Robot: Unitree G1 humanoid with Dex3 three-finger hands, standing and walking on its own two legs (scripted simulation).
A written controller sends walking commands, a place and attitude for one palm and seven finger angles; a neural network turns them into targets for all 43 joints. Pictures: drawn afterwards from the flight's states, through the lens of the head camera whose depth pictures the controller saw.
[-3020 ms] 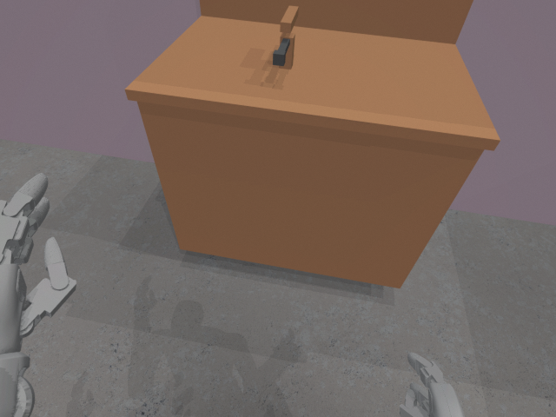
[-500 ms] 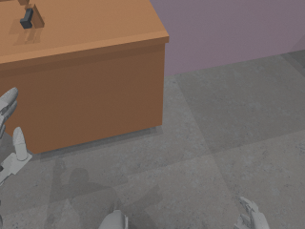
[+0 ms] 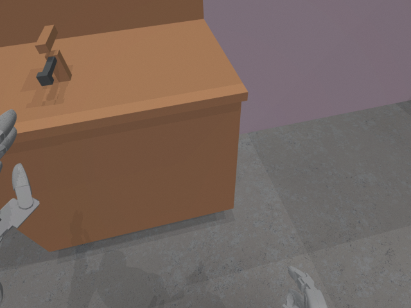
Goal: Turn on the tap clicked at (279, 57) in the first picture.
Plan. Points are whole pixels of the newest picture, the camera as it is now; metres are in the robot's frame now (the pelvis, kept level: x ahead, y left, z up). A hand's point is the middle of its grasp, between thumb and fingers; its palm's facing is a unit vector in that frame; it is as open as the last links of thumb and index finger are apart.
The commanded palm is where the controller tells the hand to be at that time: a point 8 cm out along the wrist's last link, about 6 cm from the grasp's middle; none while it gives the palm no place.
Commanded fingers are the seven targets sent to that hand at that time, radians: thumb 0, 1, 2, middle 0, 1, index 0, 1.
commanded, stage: take the last steps up to it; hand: left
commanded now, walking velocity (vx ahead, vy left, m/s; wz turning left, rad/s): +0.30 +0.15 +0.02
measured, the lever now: (45, 78) +0.62 +0.48 +0.13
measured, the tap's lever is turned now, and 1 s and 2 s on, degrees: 0 0 0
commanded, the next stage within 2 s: come to a stop and stand still in 0.62 s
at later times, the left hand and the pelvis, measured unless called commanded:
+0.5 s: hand (51, 137) +0.33 +0.28 +0.20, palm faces +0.42 -0.78 -0.45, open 7.4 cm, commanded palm +0.29 +0.32 +0.18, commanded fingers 0.00 0.90 0.90 -0.20 -0.30 -0.20 -0.30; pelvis +0.12 +0.04 -0.01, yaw -1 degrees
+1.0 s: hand (82, 122) +0.41 +0.27 +0.16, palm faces +0.40 -0.80 -0.45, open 7.4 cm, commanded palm +0.34 +0.31 +0.18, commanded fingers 0.00 0.90 0.90 -0.20 -0.30 -0.20 -0.30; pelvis +0.17 +0.03 +0.01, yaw -2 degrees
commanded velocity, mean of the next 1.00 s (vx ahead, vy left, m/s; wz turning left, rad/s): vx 0.11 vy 0.10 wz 0.00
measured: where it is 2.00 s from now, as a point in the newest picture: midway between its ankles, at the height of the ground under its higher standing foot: outside the picture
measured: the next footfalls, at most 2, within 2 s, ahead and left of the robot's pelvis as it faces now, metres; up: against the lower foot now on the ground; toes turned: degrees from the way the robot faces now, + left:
right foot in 0.02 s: +0.11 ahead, -0.09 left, +0.00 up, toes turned -10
left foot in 0.48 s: +0.20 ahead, +0.16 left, +0.00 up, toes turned +8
